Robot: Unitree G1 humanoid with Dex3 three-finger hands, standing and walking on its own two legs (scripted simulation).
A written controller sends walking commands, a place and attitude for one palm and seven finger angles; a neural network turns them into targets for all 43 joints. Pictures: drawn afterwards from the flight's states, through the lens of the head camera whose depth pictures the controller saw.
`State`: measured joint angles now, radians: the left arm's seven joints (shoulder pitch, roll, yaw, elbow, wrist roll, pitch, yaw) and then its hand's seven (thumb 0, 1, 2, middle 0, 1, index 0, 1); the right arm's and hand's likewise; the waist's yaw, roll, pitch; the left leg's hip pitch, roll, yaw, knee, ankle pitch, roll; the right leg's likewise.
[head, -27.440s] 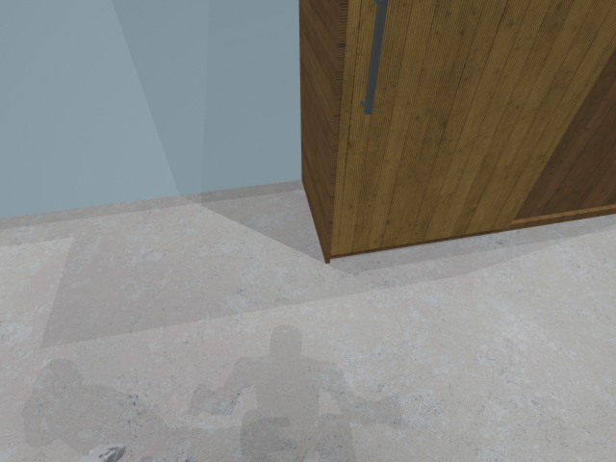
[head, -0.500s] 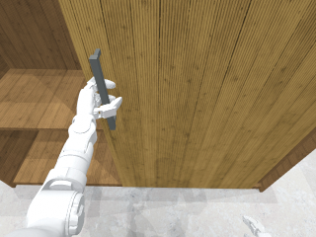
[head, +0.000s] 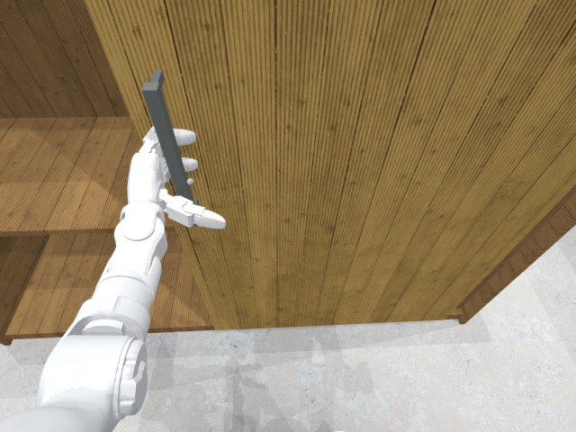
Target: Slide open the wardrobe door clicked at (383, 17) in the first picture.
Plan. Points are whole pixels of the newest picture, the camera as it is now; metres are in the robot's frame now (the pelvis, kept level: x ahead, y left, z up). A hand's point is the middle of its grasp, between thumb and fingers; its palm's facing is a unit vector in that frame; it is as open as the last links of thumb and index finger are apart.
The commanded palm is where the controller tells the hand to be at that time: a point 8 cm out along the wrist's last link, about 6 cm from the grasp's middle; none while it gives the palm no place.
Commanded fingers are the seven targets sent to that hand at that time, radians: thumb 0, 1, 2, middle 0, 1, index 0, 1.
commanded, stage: slip the hand off the handle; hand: left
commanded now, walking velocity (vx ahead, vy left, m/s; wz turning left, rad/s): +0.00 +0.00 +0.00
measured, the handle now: (178, 160) +0.49 +0.17 +0.10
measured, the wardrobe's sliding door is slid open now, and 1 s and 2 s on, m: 0.70 0.70 0.70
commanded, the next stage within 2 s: draw the hand back to the body in 1.26 s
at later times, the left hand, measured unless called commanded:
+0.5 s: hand (133, 185) +0.44 +0.22 +0.10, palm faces +0.14 -0.98 -0.14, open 14.5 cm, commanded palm +0.41 +0.26 +0.10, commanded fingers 0.00 -0.55 0.20 -0.25 -1.15 -0.25 -1.15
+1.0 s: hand (120, 230) +0.36 +0.22 +0.10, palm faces +0.14 -0.98 -0.13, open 14.6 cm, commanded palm +0.32 +0.26 +0.10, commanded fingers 0.00 -0.55 0.20 -0.25 -1.15 -0.25 -1.15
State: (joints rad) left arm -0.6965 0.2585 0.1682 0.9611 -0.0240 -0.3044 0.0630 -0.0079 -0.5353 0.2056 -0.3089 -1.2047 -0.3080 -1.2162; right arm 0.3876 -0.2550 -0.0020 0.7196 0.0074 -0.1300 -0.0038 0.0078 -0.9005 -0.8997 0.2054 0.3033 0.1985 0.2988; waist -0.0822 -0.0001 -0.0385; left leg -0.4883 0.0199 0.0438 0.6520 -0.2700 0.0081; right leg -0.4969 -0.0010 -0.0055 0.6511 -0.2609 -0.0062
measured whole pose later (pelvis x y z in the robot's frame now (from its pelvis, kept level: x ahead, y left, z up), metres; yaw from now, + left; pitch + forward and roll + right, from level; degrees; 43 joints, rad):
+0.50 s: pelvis +0.01 +0.01 +0.00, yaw +1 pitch +7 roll -1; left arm -0.63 0.37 0.22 0.88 -0.07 -0.25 -0.07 -0.01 -0.55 0.20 -0.27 -1.16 -0.28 -1.16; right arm 0.34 -0.26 0.02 0.66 0.03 -0.07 -0.04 0.00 -0.90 -0.90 0.21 0.30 0.20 0.30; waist -0.04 0.00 -0.05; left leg -0.51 0.01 0.02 0.71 -0.31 0.02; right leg -0.50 -0.01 -0.03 0.67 -0.29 0.01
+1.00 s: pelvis +0.03 +0.00 +0.00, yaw +1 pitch +4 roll -1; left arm -0.19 0.30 0.22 0.38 -0.15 -0.16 -0.12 -0.01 -0.54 0.20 -0.26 -1.15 -0.26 -1.15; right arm 0.29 -0.26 0.01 0.61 0.04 -0.10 -0.05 0.01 -0.90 -0.90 0.21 0.30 0.20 0.30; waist 0.00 0.03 -0.07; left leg -0.44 0.02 0.02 0.69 -0.33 0.01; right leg -0.43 0.00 -0.02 0.67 -0.32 0.00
